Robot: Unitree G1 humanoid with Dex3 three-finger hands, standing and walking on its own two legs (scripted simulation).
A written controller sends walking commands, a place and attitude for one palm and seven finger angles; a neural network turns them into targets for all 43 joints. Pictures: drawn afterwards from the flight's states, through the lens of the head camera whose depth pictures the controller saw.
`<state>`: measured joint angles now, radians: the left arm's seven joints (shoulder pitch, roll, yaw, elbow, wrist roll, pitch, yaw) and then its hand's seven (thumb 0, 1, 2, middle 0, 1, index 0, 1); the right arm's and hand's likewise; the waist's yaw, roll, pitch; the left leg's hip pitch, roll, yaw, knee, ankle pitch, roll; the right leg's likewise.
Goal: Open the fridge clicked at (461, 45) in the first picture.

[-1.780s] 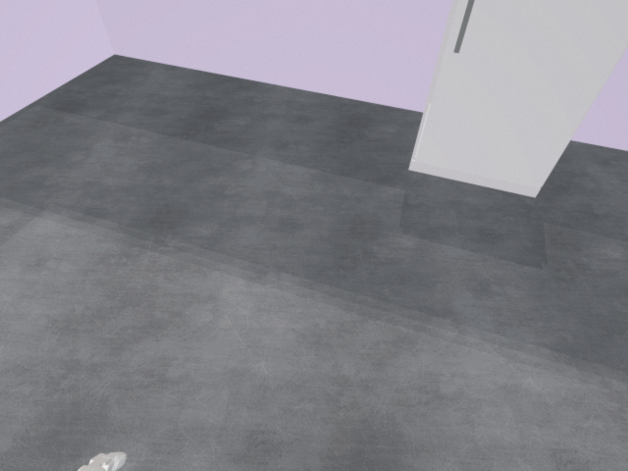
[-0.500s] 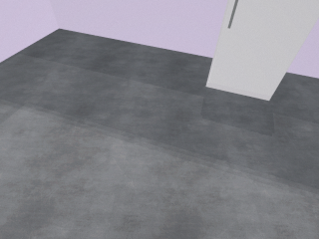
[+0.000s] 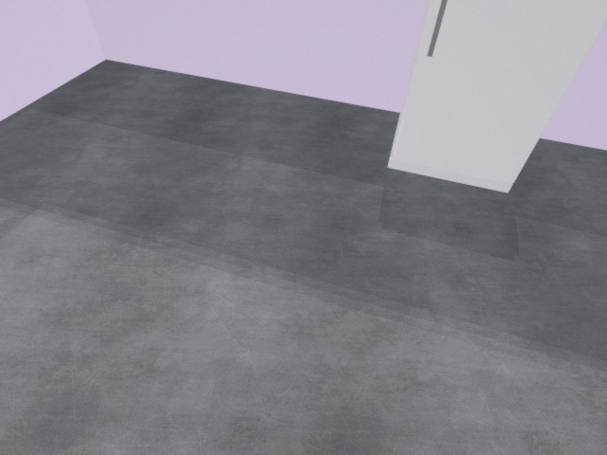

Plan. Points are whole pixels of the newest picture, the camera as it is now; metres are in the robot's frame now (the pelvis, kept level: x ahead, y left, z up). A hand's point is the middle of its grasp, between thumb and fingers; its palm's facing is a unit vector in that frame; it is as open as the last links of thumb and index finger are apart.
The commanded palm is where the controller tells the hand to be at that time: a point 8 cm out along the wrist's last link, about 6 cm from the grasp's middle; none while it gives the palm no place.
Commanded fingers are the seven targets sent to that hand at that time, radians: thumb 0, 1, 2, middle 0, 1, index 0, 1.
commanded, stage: walk to a spot facing it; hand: left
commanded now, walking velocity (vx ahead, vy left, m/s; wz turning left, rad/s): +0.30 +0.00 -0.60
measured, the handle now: (444, 0) +1.61 -0.40 +0.07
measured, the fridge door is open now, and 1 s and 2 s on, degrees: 0 0 0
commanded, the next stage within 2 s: none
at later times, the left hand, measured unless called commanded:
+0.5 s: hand out of the picture +0.13 +0.13 -0.16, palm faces -0.17 -0.97 -0.19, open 7.3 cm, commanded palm none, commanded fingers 0.00 0.90 0.90 -0.20 -0.30 -0.20 -0.30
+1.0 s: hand (254, 274) +0.50 +0.15 -0.18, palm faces -0.37 -0.91 -0.18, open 7.3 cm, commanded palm none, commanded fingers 0.00 0.90 0.90 -0.20 -0.30 -0.20 -0.30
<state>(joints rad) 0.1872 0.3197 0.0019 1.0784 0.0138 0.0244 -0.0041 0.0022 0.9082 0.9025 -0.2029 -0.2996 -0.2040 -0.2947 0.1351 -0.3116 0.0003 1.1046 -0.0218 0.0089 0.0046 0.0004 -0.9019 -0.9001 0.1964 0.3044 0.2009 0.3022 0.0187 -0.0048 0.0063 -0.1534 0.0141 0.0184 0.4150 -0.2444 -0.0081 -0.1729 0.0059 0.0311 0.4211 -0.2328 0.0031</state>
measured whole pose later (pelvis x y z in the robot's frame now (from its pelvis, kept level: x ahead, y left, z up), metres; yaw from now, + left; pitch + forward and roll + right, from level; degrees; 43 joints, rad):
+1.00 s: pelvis +0.37 -0.02 +0.00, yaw -26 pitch -1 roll -1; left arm 0.24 0.24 0.10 0.99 0.03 0.01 -0.02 0.00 0.91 0.90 -0.20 -0.30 -0.20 -0.29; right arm 0.32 -0.17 -0.05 1.05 -0.02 -0.08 -0.02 -0.01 -0.93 -0.90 0.20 0.30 0.20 0.30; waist 0.01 -0.05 0.02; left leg -0.15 0.03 0.25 0.41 -0.25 0.07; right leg -0.60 -0.07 0.00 1.23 -0.18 0.01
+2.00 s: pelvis +0.76 -0.24 -0.01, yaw -43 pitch -2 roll -1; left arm 0.39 0.15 0.06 1.15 0.02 -0.02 -0.01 0.01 0.91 0.90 -0.20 -0.30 -0.20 -0.29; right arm 0.16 -0.14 -0.04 1.00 -0.03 -0.08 0.00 -0.01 -0.92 -0.90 0.19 0.30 0.20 0.30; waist 0.03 -0.03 0.06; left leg -0.26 0.09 0.23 0.55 -0.24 0.03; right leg -0.37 -0.05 -0.04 1.21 -0.40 -0.02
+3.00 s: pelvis +0.87 -0.38 -0.01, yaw -33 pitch +1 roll -3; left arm 0.18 0.25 0.10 0.97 0.02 0.07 0.01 0.00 0.91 0.90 -0.20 -0.30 -0.20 -0.29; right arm 0.22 -0.18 -0.06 0.94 -0.03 0.02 0.00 0.00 -0.90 -0.90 0.19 0.30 0.20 0.30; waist -0.01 -0.03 0.07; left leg -0.33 0.04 0.08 0.58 -0.28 0.05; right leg -0.52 -0.10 -0.11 1.10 -0.42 0.08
